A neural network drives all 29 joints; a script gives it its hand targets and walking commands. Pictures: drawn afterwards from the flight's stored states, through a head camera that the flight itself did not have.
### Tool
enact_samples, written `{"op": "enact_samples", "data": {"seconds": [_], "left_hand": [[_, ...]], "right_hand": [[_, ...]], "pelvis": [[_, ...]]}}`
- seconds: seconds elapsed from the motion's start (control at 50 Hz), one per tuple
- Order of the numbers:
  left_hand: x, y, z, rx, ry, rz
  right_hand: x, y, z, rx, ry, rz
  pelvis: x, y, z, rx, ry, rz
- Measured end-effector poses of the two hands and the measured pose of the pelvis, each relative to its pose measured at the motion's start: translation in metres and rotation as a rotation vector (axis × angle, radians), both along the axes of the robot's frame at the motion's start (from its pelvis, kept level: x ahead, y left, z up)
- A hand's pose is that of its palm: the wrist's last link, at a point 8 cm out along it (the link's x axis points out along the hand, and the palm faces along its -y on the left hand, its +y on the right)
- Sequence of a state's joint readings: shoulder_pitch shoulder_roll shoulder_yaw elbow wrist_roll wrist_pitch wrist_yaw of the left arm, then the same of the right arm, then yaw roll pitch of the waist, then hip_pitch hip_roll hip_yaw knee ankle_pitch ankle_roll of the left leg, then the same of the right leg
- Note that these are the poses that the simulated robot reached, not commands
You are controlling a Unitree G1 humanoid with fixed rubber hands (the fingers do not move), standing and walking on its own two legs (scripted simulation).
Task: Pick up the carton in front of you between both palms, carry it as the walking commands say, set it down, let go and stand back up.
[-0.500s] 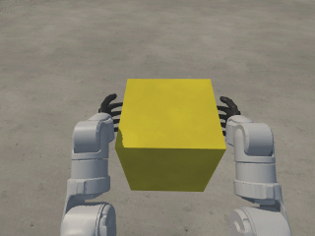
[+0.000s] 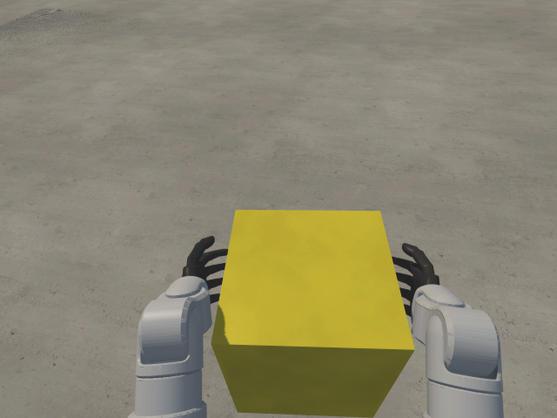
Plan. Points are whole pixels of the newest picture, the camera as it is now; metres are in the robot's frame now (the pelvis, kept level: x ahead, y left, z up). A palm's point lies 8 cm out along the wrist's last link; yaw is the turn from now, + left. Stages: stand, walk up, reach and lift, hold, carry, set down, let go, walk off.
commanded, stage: carry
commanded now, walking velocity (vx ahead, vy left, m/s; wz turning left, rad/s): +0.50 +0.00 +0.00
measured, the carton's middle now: (305, 316) +0.28 +0.00 +0.01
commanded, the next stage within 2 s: none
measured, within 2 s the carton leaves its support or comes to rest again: neither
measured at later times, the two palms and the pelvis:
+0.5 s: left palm (205, 137) +0.59 +0.19 +0.12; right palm (361, 142) +0.56 -0.11 +0.12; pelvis +0.32 +0.06 +0.03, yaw -3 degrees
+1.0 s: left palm (226, 77) +0.90 +0.19 +0.10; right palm (339, 77) +0.91 -0.11 +0.09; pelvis +0.64 +0.03 +0.03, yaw +0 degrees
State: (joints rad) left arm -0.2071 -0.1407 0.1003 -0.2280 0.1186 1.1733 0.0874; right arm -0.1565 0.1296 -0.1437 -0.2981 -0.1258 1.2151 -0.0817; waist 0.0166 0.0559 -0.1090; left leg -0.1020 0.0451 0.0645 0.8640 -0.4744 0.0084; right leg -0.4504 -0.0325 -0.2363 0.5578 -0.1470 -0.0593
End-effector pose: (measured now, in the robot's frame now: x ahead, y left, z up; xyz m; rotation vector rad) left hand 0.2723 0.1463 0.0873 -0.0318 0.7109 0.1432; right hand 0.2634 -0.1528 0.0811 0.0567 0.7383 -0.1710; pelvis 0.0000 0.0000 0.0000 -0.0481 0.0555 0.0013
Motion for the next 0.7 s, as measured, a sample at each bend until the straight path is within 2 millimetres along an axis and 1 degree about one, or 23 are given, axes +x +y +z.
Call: {"op": "enact_samples", "data": {"seconds": [0.04,0.1,0.18,0.24,0.28,0.32,0.34,0.42,0.48,0.54,0.58,0.62,0.66,0.7], "left_hand": [[0.018,0.004,-0.001,-0.003,0.031,0.022],[0.047,0.011,0.007,-0.010,0.031,0.047],[0.094,0.021,0.017,-0.008,0.005,0.054],[0.137,0.030,0.024,-0.010,-0.030,0.041],[0.169,0.037,0.026,-0.017,-0.059,0.028],[0.202,0.045,0.023,-0.034,-0.086,0.015],[0.218,0.047,0.020,-0.042,-0.076,0.007],[0.270,0.045,0.018,-0.051,-0.006,-0.034],[0.309,0.041,0.026,-0.049,-0.007,-0.067],[0.349,0.038,0.035,-0.052,-0.033,-0.079],[0.376,0.036,0.037,-0.050,-0.051,-0.077],[0.402,0.034,0.036,-0.045,-0.056,-0.069],[0.430,0.031,0.032,-0.033,-0.062,-0.061],[0.459,0.027,0.024,-0.021,-0.055,-0.047]], "right_hand": [[0.025,0.004,0.001,0.001,0.030,0.018],[0.062,0.011,0.011,-0.014,0.030,0.052],[0.111,0.021,0.020,-0.021,0.004,0.068],[0.150,0.030,0.027,-0.024,-0.031,0.055],[0.178,0.037,0.030,-0.030,-0.060,0.042],[0.206,0.045,0.031,-0.046,-0.086,0.028],[0.219,0.047,0.031,-0.055,-0.077,0.021],[0.257,0.046,0.029,-0.054,-0.006,-0.026],[0.287,0.042,0.038,-0.050,-0.006,-0.060],[0.324,0.040,0.047,-0.051,-0.033,-0.073],[0.352,0.038,0.049,-0.049,-0.050,-0.072],[0.381,0.036,0.046,-0.044,-0.056,-0.063],[0.411,0.032,0.040,-0.034,-0.062,-0.053],[0.444,0.028,0.028,-0.023,-0.054,-0.038]], "pelvis": [[0.021,-0.002,0.008,0.011,0.007,0.008],[0.056,-0.001,0.019,0.028,0.020,0.013],[0.106,0.007,0.026,0.039,0.029,0.009],[0.148,0.019,0.024,0.039,0.021,0.002],[0.179,0.029,0.018,0.037,0.008,-0.008],[0.210,0.039,0.009,0.045,-0.004,-0.024],[0.223,0.043,0.008,0.053,-0.003,-0.030],[0.270,0.054,0.020,0.031,0.017,-0.052],[0.304,0.057,0.029,0.017,0.028,-0.054],[0.341,0.057,0.032,0.010,0.037,-0.053],[0.367,0.055,0.031,0.012,0.038,-0.051],[0.395,0.051,0.028,0.017,0.031,-0.052],[0.425,0.046,0.022,0.024,0.021,-0.046],[0.458,0.039,0.013,0.028,0.009,-0.032]]}}
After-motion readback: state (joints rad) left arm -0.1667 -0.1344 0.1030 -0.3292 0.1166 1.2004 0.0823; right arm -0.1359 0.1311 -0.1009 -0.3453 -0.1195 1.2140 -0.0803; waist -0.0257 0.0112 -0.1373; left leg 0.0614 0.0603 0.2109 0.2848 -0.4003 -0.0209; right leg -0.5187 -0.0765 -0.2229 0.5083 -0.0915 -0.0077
